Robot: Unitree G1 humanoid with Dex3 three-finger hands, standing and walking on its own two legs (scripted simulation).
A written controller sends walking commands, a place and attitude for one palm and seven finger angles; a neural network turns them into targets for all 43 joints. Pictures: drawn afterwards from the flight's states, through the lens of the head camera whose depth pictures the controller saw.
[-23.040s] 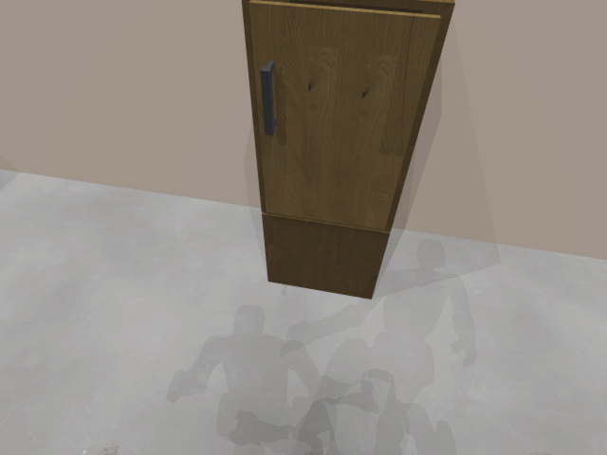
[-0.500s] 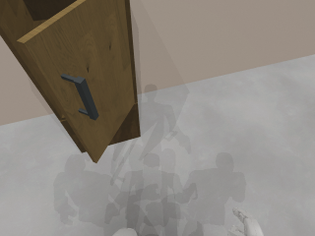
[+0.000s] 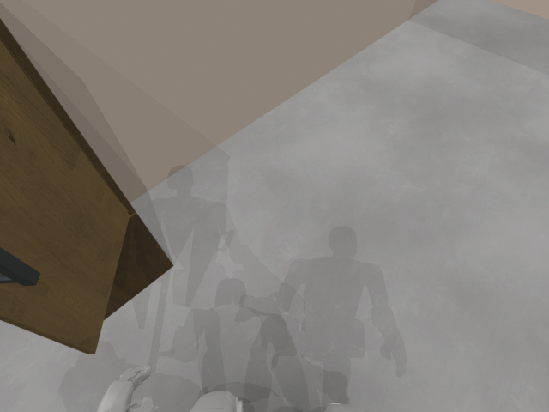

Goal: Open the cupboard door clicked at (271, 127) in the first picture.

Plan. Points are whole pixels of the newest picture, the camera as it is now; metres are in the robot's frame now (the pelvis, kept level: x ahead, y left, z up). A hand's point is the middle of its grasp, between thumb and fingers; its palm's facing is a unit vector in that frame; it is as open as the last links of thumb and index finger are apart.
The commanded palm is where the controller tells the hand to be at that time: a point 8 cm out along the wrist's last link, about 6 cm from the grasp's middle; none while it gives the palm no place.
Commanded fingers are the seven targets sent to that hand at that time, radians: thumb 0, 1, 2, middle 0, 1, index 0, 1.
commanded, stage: walk to a spot facing it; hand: left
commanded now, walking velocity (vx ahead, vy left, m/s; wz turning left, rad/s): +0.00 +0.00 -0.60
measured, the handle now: out of the picture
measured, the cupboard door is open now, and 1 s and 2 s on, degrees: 49 49 49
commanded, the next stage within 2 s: turn to face it in 1.80 s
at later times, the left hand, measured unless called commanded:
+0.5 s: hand (182, 389) +0.17 +0.17 -0.15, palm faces -0.27 -0.94 -0.20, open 7.4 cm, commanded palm none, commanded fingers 0.00 0.90 0.90 -0.20 -0.30 -0.20 -0.30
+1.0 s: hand (256, 320) +0.29 +0.06 -0.17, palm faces -0.46 -0.87 -0.17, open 7.4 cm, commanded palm none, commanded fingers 0.00 0.90 0.90 -0.20 -0.30 -0.20 -0.30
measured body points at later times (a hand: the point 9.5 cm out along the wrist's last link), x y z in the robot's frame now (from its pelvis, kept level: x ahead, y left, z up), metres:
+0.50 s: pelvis +0.04 +0.00 +0.01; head +0.08 -0.01 +0.46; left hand +0.18 +0.22 -0.13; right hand +0.00 -0.24 -0.13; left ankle +0.04 +0.14 -0.73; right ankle +0.00 -0.13 -0.68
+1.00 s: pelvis +0.20 -0.10 +0.00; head +0.23 -0.11 +0.45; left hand +0.31 +0.10 -0.16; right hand +0.16 -0.37 -0.13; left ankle +0.33 -0.04 -0.73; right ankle +0.04 -0.15 -0.72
